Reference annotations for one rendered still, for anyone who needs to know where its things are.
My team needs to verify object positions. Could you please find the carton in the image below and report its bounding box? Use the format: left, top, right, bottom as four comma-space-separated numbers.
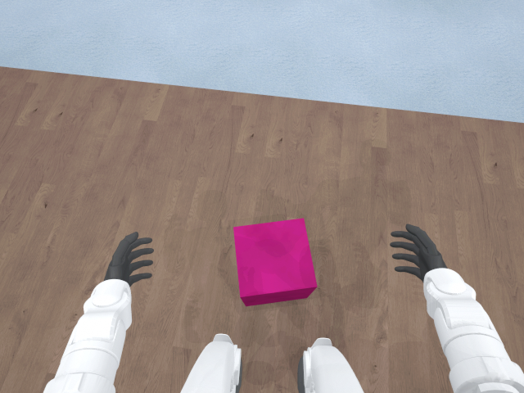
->
233, 218, 317, 306

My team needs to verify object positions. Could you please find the right robot forearm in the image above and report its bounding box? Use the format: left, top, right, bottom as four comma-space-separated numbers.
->
423, 268, 524, 393

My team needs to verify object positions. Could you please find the left robot hand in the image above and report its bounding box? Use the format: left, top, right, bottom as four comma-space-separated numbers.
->
103, 232, 154, 287

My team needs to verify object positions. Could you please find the robot right shin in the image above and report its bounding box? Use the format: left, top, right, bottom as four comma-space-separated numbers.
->
305, 338, 332, 393

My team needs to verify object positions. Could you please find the robot left thigh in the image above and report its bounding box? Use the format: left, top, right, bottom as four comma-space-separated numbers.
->
180, 341, 241, 393

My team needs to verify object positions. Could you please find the right robot hand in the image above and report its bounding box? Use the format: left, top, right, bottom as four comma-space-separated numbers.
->
390, 224, 447, 282

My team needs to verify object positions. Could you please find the left robot forearm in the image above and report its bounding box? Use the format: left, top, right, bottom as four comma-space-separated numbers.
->
43, 279, 132, 393

